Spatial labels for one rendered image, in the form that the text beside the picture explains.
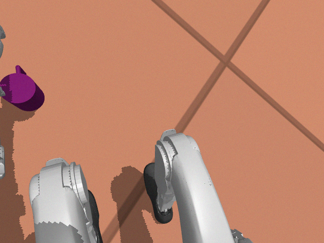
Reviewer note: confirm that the left robot foot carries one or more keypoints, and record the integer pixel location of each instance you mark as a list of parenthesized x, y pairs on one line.
[(95, 217)]

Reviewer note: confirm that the right robot hand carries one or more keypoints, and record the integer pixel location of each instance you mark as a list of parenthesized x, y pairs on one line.
[(238, 237)]

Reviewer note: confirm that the mug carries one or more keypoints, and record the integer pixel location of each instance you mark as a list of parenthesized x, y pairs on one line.
[(21, 91)]

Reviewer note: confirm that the right robot foot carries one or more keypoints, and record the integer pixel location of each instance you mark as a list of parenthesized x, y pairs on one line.
[(151, 188)]

